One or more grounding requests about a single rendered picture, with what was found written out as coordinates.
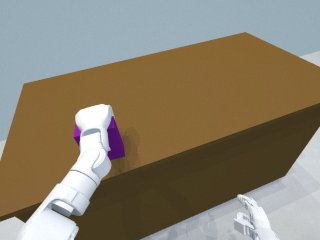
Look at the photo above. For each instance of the robot left forearm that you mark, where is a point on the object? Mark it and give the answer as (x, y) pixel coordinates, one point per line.
(72, 195)

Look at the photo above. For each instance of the sponge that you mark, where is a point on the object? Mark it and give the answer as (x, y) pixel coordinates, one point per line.
(114, 140)

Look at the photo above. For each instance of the robot left hand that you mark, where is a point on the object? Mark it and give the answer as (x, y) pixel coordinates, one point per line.
(98, 115)

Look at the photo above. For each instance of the robot right forearm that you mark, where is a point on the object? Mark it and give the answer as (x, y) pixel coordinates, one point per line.
(264, 233)

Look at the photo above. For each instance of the table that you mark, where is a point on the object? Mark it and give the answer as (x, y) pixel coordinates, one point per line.
(200, 125)

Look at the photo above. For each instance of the robot right hand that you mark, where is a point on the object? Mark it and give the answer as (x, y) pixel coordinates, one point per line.
(257, 218)

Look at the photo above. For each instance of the left robot upper arm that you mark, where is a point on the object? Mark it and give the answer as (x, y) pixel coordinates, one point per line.
(50, 225)

